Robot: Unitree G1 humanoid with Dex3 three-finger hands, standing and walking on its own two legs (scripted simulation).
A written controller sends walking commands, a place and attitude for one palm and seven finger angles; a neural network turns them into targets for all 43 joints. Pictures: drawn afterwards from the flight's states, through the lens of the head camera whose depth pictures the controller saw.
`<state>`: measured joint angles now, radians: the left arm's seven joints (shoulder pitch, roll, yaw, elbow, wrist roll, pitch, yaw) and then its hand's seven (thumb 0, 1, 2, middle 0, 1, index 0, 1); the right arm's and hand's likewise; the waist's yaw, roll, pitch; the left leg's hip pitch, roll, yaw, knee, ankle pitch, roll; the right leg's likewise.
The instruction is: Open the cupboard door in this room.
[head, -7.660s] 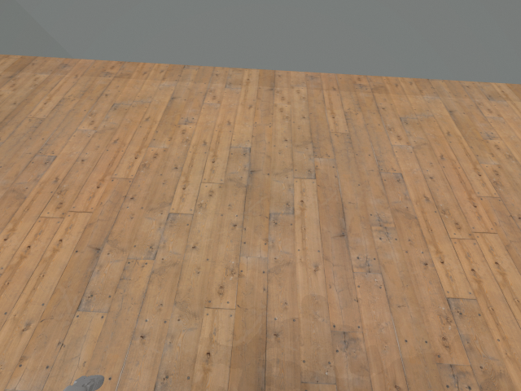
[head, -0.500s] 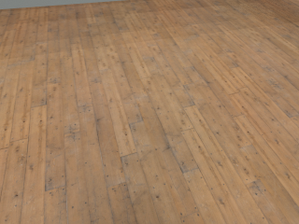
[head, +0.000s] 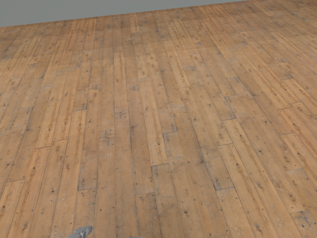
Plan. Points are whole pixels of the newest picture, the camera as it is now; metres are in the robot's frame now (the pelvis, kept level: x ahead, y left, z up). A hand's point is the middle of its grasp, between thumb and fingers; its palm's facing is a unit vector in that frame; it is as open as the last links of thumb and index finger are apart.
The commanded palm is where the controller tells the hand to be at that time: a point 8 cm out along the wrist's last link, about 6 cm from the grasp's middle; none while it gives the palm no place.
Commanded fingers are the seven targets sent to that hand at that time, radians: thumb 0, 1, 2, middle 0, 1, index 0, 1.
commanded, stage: turn or walk to find it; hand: left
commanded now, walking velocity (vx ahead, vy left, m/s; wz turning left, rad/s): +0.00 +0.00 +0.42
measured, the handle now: out of the picture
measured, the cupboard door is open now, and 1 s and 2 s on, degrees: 0 0 0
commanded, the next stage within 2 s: none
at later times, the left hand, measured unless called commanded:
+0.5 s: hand out of the picture -0.05 +0.25 -0.18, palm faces +0.27 -0.93 -0.24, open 7.4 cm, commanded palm none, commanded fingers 0.00 0.90 0.90 -0.20 -0.30 -0.20 -0.30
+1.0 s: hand out of the picture -0.05 +0.18 -0.14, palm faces +0.44 -0.86 -0.26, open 7.4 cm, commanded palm none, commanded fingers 0.00 0.90 0.90 -0.20 -0.30 -0.20 -0.30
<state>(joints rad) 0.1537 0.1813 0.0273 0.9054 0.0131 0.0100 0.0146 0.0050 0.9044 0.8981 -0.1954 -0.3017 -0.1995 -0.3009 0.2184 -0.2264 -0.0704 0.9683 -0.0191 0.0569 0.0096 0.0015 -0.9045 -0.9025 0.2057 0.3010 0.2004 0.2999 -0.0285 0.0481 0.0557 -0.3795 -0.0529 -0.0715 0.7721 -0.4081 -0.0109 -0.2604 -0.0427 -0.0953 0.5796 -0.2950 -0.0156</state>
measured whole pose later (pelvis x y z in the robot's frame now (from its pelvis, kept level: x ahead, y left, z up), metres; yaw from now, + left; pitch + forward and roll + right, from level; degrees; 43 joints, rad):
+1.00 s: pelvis -0.04 -0.02 +0.01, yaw +27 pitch -1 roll +2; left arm 0.21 0.16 0.02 0.92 0.02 0.01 0.02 0.01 0.90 0.90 -0.20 -0.30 -0.20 -0.30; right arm 0.23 -0.25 -0.09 0.99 -0.03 0.08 0.02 0.00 -0.91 -0.90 0.20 0.30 0.20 0.30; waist -0.02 0.04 0.06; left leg -0.49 0.00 -0.04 1.17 -0.35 -0.05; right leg -0.21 -0.07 -0.17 0.50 -0.28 -0.04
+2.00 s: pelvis -0.08 -0.06 +0.01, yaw +53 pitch -1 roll +2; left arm 0.22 0.17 0.03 0.94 0.02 0.01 0.02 0.01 0.90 0.90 -0.20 -0.30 -0.20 -0.30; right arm 0.24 -0.25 -0.08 1.00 -0.02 0.08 0.02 0.00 -0.91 -0.90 0.20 0.30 0.20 0.30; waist -0.01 0.01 0.07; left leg -0.40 0.04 0.00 0.98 -0.42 -0.06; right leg -0.23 -0.11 -0.20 0.51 -0.26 -0.03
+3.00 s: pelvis -0.12 -0.09 +0.00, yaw +76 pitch +0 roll +0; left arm 0.27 0.22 0.05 1.03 0.01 0.03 0.02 0.01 0.90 0.90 -0.20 -0.30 -0.20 -0.30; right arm 0.17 -0.19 -0.04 1.02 -0.01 0.03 0.01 0.00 -0.91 -0.90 0.20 0.30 0.20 0.30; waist 0.03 -0.04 0.07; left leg -0.21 0.01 0.06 0.55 -0.32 0.01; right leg -0.30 -0.12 -0.22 0.64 -0.35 0.01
